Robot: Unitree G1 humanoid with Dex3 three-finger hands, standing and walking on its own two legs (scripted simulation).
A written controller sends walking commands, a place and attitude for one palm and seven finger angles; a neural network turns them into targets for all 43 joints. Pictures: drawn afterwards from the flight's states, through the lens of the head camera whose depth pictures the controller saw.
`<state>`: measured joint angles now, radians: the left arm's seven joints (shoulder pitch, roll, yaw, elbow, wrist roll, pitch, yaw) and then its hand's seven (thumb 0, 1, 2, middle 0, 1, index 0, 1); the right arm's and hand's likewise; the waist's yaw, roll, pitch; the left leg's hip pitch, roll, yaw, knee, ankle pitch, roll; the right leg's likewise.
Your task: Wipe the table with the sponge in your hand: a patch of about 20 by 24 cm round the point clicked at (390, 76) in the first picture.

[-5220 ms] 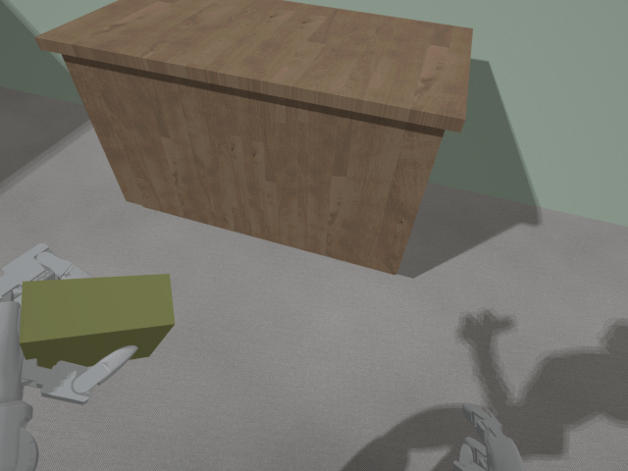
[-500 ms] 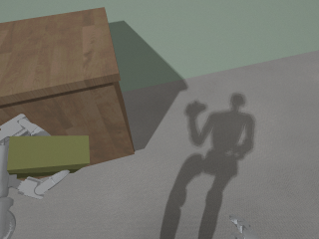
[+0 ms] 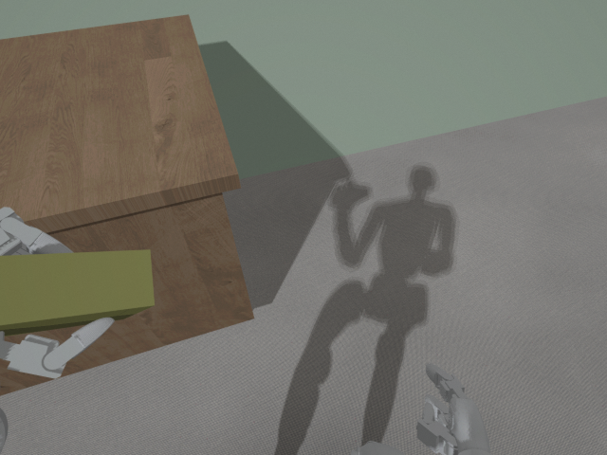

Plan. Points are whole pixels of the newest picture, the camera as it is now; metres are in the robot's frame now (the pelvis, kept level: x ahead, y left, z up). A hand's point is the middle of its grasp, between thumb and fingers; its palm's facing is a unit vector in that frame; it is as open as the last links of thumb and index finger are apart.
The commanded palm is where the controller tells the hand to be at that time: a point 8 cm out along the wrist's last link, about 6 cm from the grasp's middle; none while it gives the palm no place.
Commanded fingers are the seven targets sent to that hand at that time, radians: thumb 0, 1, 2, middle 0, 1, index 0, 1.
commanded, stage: take the last steps up to it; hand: left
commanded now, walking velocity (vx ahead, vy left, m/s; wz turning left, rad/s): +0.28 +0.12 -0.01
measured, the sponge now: (91, 293) +0.23 +0.21 +0.17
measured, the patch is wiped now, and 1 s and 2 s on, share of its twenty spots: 0.00 0.00 0.00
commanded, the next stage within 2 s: come to a stop and stand still in 0.46 s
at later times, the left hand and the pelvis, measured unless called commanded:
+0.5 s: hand (64, 199) +0.33 +0.27 +0.18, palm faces +0.34 -0.80 -0.50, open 9.3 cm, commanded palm +0.28 +0.33 +0.18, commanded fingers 0.00 0.10 1.30 -1.20 -1.60 -1.20 -1.60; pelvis +0.12 +0.05 +0.00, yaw +0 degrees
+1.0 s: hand (31, 166) +0.36 +0.32 +0.20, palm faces +0.40 -0.73 -0.56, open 9.3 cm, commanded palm +0.28 +0.33 +0.18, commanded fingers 0.00 0.10 1.30 -1.20 -1.60 -1.20 -1.60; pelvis +0.12 +0.05 +0.00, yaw -2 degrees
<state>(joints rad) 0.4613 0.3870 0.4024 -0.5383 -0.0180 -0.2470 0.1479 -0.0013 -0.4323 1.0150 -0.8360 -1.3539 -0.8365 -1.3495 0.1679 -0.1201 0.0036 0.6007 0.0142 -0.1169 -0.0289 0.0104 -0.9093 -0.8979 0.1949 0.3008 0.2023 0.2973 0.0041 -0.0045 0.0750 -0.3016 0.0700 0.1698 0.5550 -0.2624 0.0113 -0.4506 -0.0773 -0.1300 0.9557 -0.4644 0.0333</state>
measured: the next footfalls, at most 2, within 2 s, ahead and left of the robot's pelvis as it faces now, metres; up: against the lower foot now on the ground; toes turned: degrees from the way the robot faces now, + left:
right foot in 0.10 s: +0.08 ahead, -0.08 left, +0.00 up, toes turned -9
left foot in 0.52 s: +0.30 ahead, +0.20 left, +0.00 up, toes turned -1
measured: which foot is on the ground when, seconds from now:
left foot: down 0.00-0.10, up 0.12-0.50, down 0.52-1.00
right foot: up 0.00-0.08, down 0.10-0.52, up 0.54-0.96, down 0.98-1.00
